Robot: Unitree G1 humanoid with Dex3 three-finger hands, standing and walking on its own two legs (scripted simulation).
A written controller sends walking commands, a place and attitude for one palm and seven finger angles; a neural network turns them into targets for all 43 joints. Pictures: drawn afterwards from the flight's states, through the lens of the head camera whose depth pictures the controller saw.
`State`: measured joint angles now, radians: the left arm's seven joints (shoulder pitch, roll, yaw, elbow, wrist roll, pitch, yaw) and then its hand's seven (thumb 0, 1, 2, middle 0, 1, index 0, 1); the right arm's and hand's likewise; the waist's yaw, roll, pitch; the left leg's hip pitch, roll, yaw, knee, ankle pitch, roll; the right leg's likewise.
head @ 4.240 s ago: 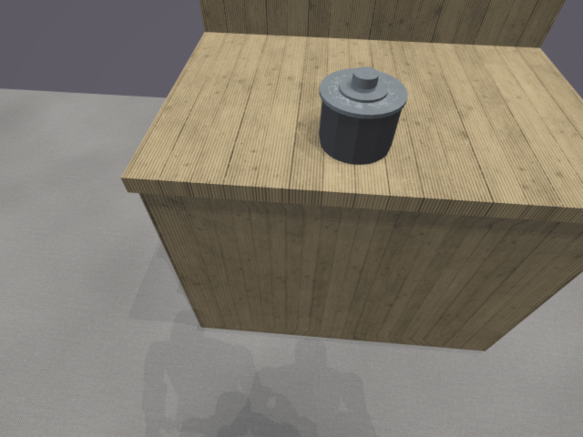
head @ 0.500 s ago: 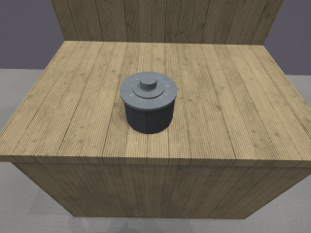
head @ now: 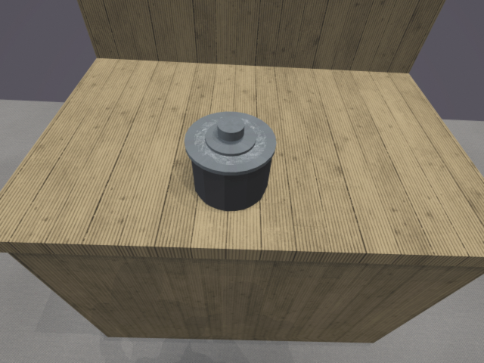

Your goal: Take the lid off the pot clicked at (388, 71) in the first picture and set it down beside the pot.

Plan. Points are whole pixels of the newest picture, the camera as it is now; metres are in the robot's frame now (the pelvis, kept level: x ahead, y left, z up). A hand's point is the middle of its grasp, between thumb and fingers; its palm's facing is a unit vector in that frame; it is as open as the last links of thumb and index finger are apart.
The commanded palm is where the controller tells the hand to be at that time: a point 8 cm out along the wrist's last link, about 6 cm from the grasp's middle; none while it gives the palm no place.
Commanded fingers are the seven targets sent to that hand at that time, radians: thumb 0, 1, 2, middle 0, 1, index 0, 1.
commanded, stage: shuffle to correct the standing spot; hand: left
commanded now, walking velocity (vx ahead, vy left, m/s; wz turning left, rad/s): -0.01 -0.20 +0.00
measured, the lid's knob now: (230, 128) +0.46 +0.05 +0.15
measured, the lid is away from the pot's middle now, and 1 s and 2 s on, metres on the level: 0.00 0.00 0.00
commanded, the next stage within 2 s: come to a stop and stand still in 1.06 s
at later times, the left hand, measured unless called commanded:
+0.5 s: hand out of the picture +0.02 +0.14 -0.19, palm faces +0.06 -0.99 -0.16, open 7.3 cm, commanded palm none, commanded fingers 0.00 0.90 0.90 -0.20 -0.30 -0.20 -0.30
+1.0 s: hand out of the picture +0.03 +0.13 -0.19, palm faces +0.05 -0.99 -0.13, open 7.4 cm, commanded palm none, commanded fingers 0.00 0.90 0.90 -0.20 -0.30 -0.20 -0.30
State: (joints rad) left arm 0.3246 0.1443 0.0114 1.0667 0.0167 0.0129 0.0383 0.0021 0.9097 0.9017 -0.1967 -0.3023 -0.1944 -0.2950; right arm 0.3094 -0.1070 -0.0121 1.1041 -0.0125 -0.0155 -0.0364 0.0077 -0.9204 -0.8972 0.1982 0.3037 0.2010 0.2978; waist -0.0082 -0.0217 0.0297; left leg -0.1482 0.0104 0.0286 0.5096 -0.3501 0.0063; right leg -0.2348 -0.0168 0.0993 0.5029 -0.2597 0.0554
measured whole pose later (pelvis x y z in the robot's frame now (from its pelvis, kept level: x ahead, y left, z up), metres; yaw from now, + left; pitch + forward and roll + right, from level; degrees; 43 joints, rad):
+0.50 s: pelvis +0.01 -0.03 -0.01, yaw +1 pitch +1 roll -1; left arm 0.31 0.17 0.05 0.99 0.02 0.06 0.03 0.01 0.92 0.90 -0.20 -0.30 -0.20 -0.30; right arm 0.24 -0.14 -0.05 1.06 -0.02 0.02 -0.06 0.00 -0.91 -0.90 0.20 0.30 0.20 0.30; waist -0.01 -0.05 0.04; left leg -0.21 0.08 0.02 0.60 -0.41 -0.05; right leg -0.29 0.04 0.03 0.61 -0.31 0.00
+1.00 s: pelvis -0.01 -0.05 +0.00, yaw +1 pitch +0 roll -3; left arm 0.25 0.21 0.05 0.94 0.02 0.08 0.02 0.00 0.91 0.90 -0.20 -0.30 -0.19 -0.29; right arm 0.25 -0.11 -0.02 1.02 -0.03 0.01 -0.05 0.00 -0.93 -0.90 0.20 0.30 0.20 0.30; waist 0.00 -0.07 0.07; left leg -0.26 0.05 0.11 0.57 -0.32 0.05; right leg -0.43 0.02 0.02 1.11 -0.47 0.03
